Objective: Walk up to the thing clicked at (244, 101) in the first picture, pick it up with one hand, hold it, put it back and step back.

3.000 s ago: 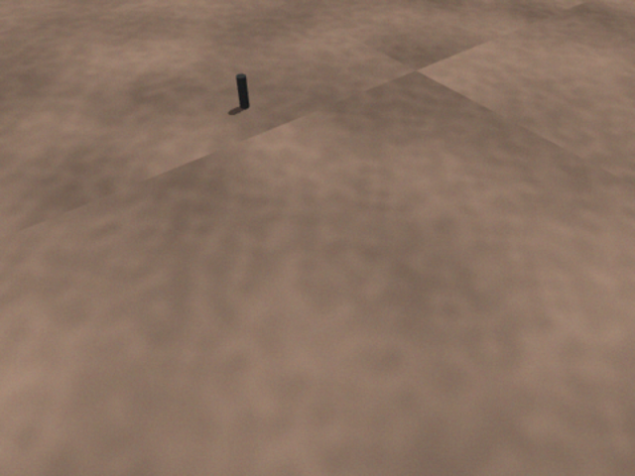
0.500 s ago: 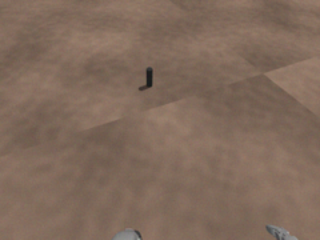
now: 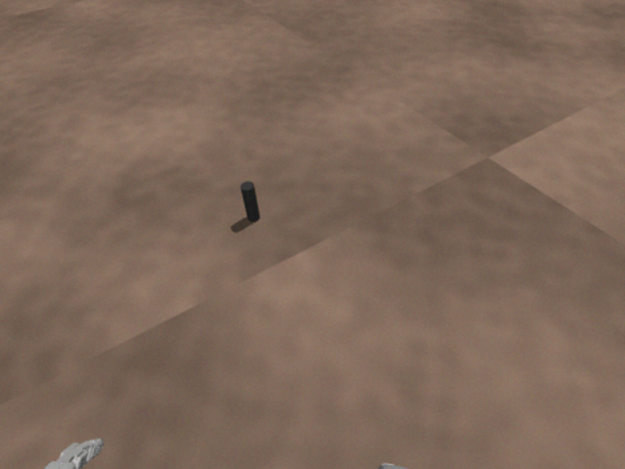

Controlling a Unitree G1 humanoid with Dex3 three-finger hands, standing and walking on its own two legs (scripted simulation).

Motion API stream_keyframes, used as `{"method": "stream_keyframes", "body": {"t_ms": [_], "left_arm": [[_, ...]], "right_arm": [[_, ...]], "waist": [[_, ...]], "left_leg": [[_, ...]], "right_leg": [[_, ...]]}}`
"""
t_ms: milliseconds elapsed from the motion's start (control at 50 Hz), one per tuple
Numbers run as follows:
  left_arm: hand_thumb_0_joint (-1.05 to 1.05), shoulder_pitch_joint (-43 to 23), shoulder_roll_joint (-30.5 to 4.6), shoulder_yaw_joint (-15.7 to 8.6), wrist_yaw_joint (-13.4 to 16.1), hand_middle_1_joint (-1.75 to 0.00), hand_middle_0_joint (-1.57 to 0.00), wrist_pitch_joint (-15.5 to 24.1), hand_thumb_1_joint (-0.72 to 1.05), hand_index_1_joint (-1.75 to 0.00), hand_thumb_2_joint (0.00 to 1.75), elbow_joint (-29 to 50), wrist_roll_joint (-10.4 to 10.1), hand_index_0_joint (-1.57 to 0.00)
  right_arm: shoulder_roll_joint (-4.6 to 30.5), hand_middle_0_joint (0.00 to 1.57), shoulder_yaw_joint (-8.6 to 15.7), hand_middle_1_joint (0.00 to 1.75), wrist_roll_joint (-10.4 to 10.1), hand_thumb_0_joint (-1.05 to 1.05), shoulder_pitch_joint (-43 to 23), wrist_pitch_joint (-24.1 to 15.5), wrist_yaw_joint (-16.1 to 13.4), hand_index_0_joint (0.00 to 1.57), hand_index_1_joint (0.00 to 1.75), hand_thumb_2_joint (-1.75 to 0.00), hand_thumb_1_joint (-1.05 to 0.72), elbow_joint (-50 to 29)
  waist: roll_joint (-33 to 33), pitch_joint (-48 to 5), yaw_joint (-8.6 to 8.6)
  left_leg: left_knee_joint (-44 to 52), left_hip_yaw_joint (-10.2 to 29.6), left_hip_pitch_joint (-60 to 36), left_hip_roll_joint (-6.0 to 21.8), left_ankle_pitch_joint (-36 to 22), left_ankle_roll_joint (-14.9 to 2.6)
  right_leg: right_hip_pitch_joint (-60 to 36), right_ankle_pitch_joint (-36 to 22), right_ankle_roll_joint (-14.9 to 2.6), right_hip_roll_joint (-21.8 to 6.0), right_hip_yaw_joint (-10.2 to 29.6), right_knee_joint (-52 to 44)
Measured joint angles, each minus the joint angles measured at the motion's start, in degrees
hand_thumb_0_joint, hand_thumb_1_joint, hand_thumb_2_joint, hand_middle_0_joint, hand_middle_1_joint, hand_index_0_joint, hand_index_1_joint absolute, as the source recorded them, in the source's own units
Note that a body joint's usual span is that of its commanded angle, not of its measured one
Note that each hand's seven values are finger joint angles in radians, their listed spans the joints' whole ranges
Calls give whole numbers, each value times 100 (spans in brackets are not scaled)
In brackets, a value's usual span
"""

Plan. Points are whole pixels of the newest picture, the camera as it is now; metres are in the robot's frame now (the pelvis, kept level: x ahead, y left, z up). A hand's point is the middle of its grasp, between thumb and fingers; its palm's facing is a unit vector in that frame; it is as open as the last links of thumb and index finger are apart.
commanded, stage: walk up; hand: left
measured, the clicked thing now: (250, 202) +1.23 +0.29 -0.66
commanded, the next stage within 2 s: none
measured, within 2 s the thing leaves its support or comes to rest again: neither
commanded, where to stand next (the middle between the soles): +0.89 +0.08 m, yaw +0 degrees
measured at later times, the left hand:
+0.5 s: hand (109, 399) +0.26 +0.33 -0.14, palm faces -0.04 -0.94 -0.34, open 7.4 cm
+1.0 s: hand (172, 254) +0.51 +0.28 -0.10, palm faces -0.03 -0.92 -0.39, open 7.4 cm
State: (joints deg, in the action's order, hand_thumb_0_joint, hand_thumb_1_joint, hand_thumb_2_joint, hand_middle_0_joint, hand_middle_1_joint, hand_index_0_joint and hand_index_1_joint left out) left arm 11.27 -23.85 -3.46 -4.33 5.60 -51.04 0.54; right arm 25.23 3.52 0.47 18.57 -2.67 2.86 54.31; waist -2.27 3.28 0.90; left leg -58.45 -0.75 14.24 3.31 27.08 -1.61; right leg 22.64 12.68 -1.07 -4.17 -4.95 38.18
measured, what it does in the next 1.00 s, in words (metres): walks ahead: left foot, then right foot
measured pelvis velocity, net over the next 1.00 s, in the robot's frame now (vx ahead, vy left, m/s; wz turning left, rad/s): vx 0.42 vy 0.01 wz -0.01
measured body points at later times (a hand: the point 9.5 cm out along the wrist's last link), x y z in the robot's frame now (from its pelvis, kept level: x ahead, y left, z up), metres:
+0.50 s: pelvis +0.22 +0.05 +0.01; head +0.23 +0.08 +0.46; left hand +0.26 +0.38 -0.12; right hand +0.31 -0.27 -0.07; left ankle +0.27 +0.16 -0.72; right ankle +0.19 -0.11 -0.65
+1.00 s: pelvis +0.42 +0.01 +0.02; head +0.43 -0.01 +0.47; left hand +0.51 +0.33 -0.07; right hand +0.47 -0.30 -0.11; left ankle +0.43 +0.16 -0.66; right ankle +0.47 -0.10 -0.72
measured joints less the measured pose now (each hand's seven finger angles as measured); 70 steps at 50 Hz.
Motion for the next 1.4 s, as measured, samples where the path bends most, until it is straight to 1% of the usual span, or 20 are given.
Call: {"method": "stream_keyframes", "body": {"t_ms": [80, 200, 300, 360, 380, 420, 460, 500, 620, 760, 800, 820, 860, 940, 1120, 1220, 1260, 1300, 1340, 1400], "left_arm": [[0, 191, 169, 114, 63, -30, -20, -5, 90, -30, 90, 26, -45, -20], [0, 574, 111, 118, 54, -30, -20, -36, 90, -30, 90, -27, 12, -20], [0, 790, -63, 64, 41, -30, -20, -74, 90, -31, 90, -73, 39, -20], [1, 911, -183, 55, 64, -30, -20, -137, 90, -31, 90, -142, 56, -20], [1, 896, -208, 50, 97, -30, -20, -179, 90, -30, 90, -186, 44, -20], [1, 804, -188, 81, 163, -30, -20, -267, 90, -30, 90, -291, 10, -20], [1, 698, -225, 130, 188, -30, -20, -295, 90, -30, 90, -331, -33, -20], [1, 620, -249, 138, 172, -30, -20, -272, 90, -30, 90, -312, -71, -20], [1, 386, -155, 119, 11, -30, -20, -319, 90, -30, 90, -211, -14, -20], [1, 90, -18, 71, -87, -30, -20, -316, 90, -30, 90, -168, 27, -20], [1, 56, -14, 51, -65, -30, -20, -243, 90, -30, 90, -139, 35, -20], [0, -1, 38, 24, -27, -30, -20, -191, 90, -30, 90, -125, 47, -20], [0, -54, 93, 33, 32, -30, -20, -98, 90, -30, 90, -14, 19, -20], [0, 48, 226, 129, 102, -30, -20, -58, 90, -30, 90, 122, -51, -20], [0, 580, 77, 106, 86, -30, -20, -94, 90, -31, 90, 161, 40, -20], [0, 839, -116, 81, 63, -30, -20, -201, 90, -31, 90, 56, 56, -20], [1, 875, -188, 62, 100, -30, -20, -272, 90, -30, 90, -33, 57, -20], [1, 813, -175, 82, 164, -30, -20, -355, 90, -30, 90, -172, 40, -20], [1, 727, -208, 112, 197, -30, -20, -371, 90, -30, 90, -235, 1, -20], [1, 606, -216, 113, 177, -30, -20, -345, 90, -30, 90, -218, -38, -20]], "right_arm": [[18, 20, -20, 30, -33, 1, -225, -4, 49, 20, 30, -90, -91, -1], [-38, 20, 34, 30, 59, 1, -447, 16, 231, 20, 30, -90, -91, -130], [-56, 20, 78, 30, 93, 1, -552, 15, 301, 20, 30, -90, -91, -124], [-44, 20, 117, 30, 112, 1, -556, -81, 272, 20, 30, -90, -90, -155], [-69, 20, 134, 30, 136, 1, -598, -135, 233, 20, 30, -90, -90, -183], [-120, 20, 135, 30, 83, 1, -626, -221, 165, 20, 30, -90, -90, -301], [-227, 20, 75, 30, 13, 1, -573, -255, 106, 20, 30, -90, -90, -372], [-306, 20, -3, 30, -17, 1, -475, -260, 66, 20, 30, -90, -90, -392], [-298, 21, -64, 30, 11, 1, -165, -249, 40, 20, 30, -90, -90, -374], [-152, 21, -26, 30, 6, 1, 130, -152, 35, 20, 30, -90, -90, -343], [-115, 21, -21, 30, 1, 1, 220, -109, 10, 20, 30, -90, -90, -351], [-86, 21, -14, 30, -3, 1, 204, -81, -15, 20, 30, -90, -90, -327], [-115, 20, -36, 30, -8, 1, 102, 3, -53, 20, 30, -90, -90, -259], [-92, 20, -77, 30, -35, 1, -100, 53, -29, 20, 30, -90, -91, -195], [-74, 20, 33, 30, 104, 1, -285, 45, 176, 20, 30, -90, -91, -212], [-39, 20, 96, 30, 118, 1, -268, -47, 201, 20, 30, -90, -91, -192], [-69, 20, 116, 30, 137, 1, -293, -150, 138, 20, 30, -90, -90, -227], [-110, 20, 94, 30, 87, 1, -292, -218, 86, 20, 30, -90, -90, -327], [-205, 20, 28, 30, 42, 1, -253, -245, 34, 20, 30, -90, -90, -396], [-292, 20, -68, 30, 13, 0, -145, -255, -14, 20, 30, -90, -90, -437]], "waist": [[-145, 9, -113], [-106, -64, -242], [35, -77, -363], [206, -134, -338], [340, -88, -325], [386, -1, -222], [491, 53, -150], [610, 61, -121], [617, 98, -33], [373, 102, 103], [268, 57, 119], [115, 102, 116], [45, 178, 61], [-59, 190, -66], [-15, 19, -253], [148, -132, -302], [386, -112, -266], [433, -70, -171], [536, 2, -115], [664, 75, -75]], "left_leg": [[-442, 69, 948, -14, -667, -31], [1074, 6, 1570, 236, -1293, 147], [2234, -91, 1347, 282, -1772, 131], [2521, -240, 949, 127, -1877, 61], [2320, -340, 934, 31, -1753, 43], [2080, -378, 851, 2, -1432, 9], [2264, -421, 569, -33, -1349, -6], [2586, -500, 238, -90, -1358, -9], [3234, -640, -555, -202, -1236, -40], [3073, -669, -1048, -175, -594, 168], [2638, -628, -1039, -75, -196, 224], [2155, -550, -904, 76, -28, 136], [818, -219, -382, -12, 75, 7], [-348, 37, 594, -131, -349, -72], [1673, 6, 1314, 237, -1242, 165], [2456, -166, 859, 144, -1475, 115], [2267, -318, 791, -32, -1592, 76], [2092, -355, 726, -50, -1347, 29], [2265, -408, 479, -74, -1299, 7], [2654, -497, 93, -142, -1331, -1]], "right_leg": [[-636, -24, -14, 74, -83, -652], [-1302, 97, -20, 186, -159, -1299], [-1693, 570, 137, 179, -212, -1225], [-1733, 1166, 201, -2, -187, -618], [-1534, 1267, 103, -156, -80, -21], [-939, 1394, -40, -9, 332, 1401], [-382, 1159, -104, 131, 578, 2261], [66, 851, -96, 79, 626, 2394], [732, 223, 111, -221, 471, 1240], [366, -468, -3, -184, 228, -354], [47, -569, -53, -30, 142, -622], [18, -496, -42, 77, 60, -466], [-23, -202, -46, 112, 18, -195], [-477, -130, -71, 130, -7, -579], [-1210, 165, -32, 192, -112, -1094], [-1341, 830, 93, 85, -117, -584], [-1108, 1231, -18, -102, 80, 268], [-631, 1420, -95, 92, 376, 1487], [-197, 1254, -120, 221, 534, 2207], [274, 871, -63, 136, 565, 2200]]}}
